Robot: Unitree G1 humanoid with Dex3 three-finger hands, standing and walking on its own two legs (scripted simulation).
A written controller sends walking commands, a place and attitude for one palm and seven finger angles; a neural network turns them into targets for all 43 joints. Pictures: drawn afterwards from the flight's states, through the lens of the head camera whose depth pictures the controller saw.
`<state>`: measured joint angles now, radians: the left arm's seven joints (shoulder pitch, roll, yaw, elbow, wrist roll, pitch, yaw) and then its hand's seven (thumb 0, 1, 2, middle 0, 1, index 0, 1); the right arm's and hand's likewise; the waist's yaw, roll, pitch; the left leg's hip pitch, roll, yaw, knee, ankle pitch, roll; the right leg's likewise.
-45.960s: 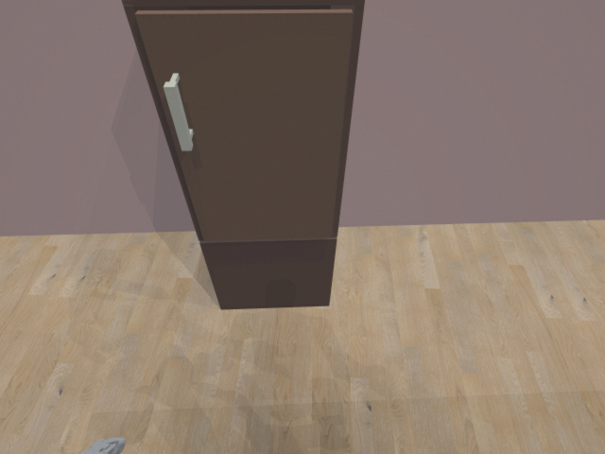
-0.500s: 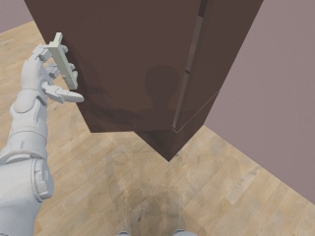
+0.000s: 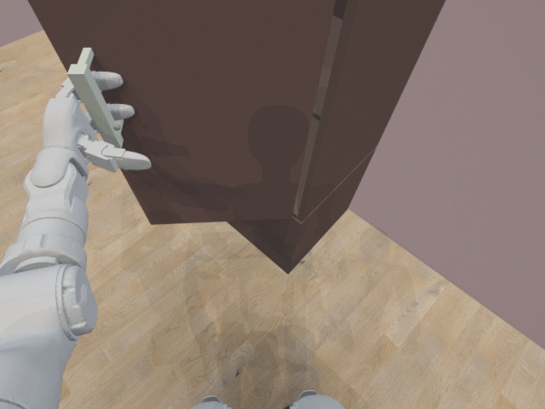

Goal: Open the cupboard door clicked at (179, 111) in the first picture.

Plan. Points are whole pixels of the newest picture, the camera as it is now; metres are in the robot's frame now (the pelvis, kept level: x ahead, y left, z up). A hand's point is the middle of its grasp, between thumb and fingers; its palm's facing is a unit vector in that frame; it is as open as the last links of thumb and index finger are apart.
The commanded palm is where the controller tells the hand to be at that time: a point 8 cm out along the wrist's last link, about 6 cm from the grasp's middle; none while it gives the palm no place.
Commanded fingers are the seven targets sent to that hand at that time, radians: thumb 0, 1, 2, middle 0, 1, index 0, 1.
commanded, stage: slide the fingers in behind the handle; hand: left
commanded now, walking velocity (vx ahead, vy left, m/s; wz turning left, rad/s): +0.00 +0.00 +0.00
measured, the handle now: (101, 101) +0.54 +0.22 +0.12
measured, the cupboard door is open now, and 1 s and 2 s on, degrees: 46 46 82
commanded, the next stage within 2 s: close the thumb around the handle in 0.18 s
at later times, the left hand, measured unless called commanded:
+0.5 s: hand (113, 130) +0.49 +0.19 +0.12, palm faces +0.03 -1.00 +0.01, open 12.6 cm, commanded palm +0.46 +0.24 +0.12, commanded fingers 0.00 0.17 0.59 -0.35 -1.27 -0.35 -1.27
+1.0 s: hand (113, 128) +0.49 +0.19 +0.12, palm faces +0.03 -1.00 +0.00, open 5.5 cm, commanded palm +0.46 +0.24 +0.12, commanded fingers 0.00 0.90 0.90 -0.40 -1.35 -0.40 -1.35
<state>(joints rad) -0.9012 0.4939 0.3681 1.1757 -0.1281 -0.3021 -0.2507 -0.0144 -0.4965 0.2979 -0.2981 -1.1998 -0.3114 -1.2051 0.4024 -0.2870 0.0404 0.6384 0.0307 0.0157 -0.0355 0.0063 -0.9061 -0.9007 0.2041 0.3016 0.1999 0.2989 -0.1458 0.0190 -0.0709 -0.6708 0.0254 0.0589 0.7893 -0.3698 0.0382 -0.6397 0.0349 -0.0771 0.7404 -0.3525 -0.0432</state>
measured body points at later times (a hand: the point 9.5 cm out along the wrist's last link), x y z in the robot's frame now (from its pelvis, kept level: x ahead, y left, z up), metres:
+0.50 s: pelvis +0.01 +0.00 +0.00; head +0.08 +0.01 +0.45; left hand +0.48 +0.25 +0.12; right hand +0.04 -0.26 -0.11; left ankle +0.00 +0.09 -0.71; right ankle +0.00 -0.09 -0.71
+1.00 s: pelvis +0.00 +0.01 +0.00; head +0.08 +0.01 +0.44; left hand +0.48 +0.25 +0.12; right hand +0.01 -0.26 -0.12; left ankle +0.00 +0.09 -0.71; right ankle +0.00 -0.09 -0.71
